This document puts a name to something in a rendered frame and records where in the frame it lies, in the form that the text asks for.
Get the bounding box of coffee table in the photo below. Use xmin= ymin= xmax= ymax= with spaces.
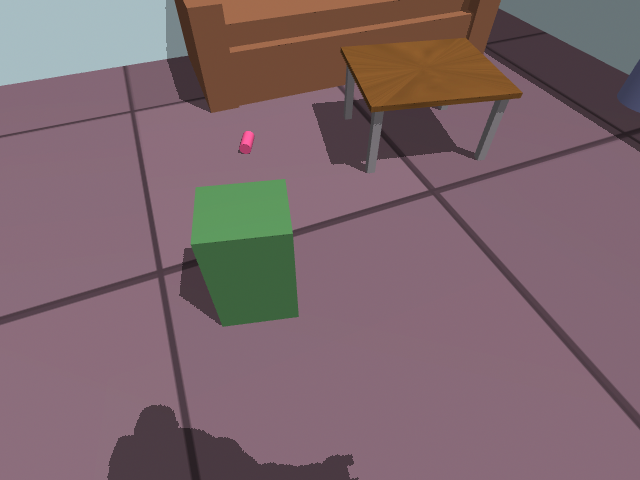
xmin=341 ymin=38 xmax=523 ymax=173

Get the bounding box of sofa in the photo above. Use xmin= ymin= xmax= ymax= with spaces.
xmin=175 ymin=0 xmax=501 ymax=113

